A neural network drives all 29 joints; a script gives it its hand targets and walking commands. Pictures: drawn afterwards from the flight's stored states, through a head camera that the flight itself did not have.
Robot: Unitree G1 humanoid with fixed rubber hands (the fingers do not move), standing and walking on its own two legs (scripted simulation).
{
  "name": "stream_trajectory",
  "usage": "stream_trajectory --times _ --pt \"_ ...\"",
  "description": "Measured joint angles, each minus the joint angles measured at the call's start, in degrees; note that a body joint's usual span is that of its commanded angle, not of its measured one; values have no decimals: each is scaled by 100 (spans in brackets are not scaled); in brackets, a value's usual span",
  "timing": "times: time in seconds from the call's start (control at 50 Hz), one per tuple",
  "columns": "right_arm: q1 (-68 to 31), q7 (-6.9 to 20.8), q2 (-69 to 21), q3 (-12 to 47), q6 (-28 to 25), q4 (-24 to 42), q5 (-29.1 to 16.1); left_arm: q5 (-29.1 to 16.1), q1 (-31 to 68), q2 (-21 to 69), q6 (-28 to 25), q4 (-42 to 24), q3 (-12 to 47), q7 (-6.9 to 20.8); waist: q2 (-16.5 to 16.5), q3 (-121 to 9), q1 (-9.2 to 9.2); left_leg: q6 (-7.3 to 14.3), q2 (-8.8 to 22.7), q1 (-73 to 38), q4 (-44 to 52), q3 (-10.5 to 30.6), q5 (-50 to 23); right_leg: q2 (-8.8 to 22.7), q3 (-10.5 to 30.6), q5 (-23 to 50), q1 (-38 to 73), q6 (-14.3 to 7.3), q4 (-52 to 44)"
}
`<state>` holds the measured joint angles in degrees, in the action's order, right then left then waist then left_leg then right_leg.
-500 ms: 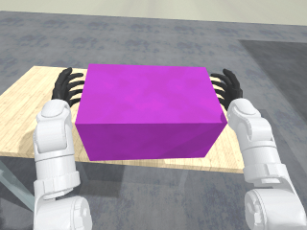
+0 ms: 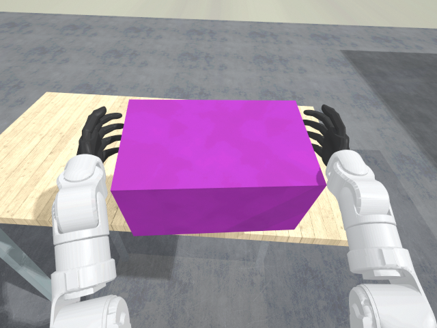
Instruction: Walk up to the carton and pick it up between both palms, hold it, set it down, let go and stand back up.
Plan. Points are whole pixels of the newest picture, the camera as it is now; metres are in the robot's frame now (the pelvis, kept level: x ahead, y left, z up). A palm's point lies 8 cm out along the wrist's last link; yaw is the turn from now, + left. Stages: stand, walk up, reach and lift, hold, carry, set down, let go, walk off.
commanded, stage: hold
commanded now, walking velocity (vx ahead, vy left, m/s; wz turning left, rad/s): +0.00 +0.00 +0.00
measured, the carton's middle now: (215, 167) +0.38 +0.00 +0.12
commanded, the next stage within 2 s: set down in 0.50 s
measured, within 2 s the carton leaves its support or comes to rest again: neither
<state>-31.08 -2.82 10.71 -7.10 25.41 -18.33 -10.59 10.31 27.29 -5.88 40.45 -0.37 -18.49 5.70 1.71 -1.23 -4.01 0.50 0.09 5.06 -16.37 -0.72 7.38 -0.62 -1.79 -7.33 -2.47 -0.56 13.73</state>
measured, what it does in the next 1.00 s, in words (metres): stands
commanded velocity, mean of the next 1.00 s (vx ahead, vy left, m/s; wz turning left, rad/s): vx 0.00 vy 0.00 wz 0.00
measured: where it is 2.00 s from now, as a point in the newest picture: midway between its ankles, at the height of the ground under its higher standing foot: outside the picture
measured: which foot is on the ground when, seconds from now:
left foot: down 0.00-1.00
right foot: down 0.00-1.00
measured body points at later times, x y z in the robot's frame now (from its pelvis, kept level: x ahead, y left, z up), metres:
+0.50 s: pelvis +0.00 +0.00 +0.00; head -0.04 +0.02 +0.45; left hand +0.37 +0.21 +0.20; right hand +0.37 -0.21 +0.19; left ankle +0.02 +0.11 -0.75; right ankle +0.01 -0.11 -0.75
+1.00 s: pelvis +0.01 -0.01 +0.00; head -0.03 +0.01 +0.45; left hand +0.38 +0.21 +0.18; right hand +0.39 -0.20 +0.18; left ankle +0.02 +0.11 -0.75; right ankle +0.01 -0.11 -0.75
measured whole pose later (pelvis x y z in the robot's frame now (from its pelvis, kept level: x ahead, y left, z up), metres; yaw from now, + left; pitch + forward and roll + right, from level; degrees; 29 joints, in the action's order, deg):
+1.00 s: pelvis +0.01 -0.01 +0.00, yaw +0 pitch -7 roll +0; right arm -33.6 -0.6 5.7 -11.7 10.9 -26.9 -2.3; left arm 15.8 30.2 -4.6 31.3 9.0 -20.8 5.4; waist 2.0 1.8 -2.7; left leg 0.2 0.1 0.3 -14.8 -0.6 7.8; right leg -0.7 -2.3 -8.4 1.9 -1.0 13.2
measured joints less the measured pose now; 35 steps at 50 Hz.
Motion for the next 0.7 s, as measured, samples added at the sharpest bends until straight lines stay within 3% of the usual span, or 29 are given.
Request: stream_trajectory --times 0.36,0.5,0.7 --pt "-84 17 -45 -32 40 -63 57 103 69 8 65 46 -76 86 3 1 -17 5 -13 -42 17 16 -11 9 -11 4 46 3 -15" --pt "-399 51 -49 -146 -49 -429 137 112 501 -138 129 381 -44 55 60 41 55 4 -5 -42 58 -38 -42 3 40 5 -18 -14 37" --pt "-426 21 76 57 -14 -310 104 248 366 -121 249 95 16 51 -4 -122 88 -9 27 -225 146 -46 3 -35 50 38 220 -26 -184"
